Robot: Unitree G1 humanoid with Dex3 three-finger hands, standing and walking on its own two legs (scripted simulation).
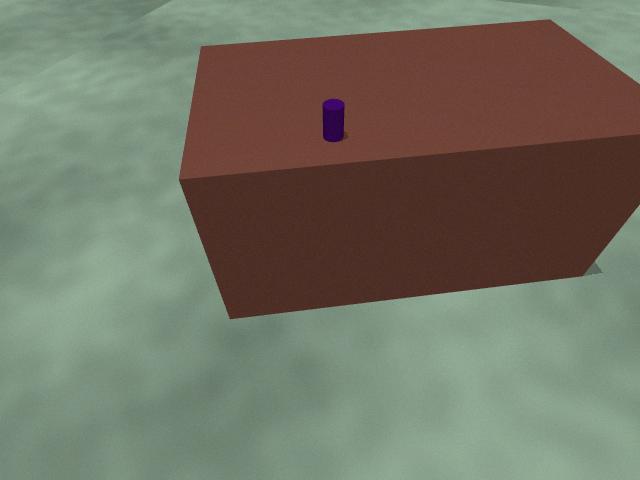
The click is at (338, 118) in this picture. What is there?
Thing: squat round
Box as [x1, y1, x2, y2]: [323, 99, 343, 141]
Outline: 329,99 323,102 323,137 328,141 337,141 341,139 343,136 343,102 338,99
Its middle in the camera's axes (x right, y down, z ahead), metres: +0.04 -0.30 +1.02
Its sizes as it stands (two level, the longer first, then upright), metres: 0.054 0.054 0.092
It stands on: a support 0.65 m high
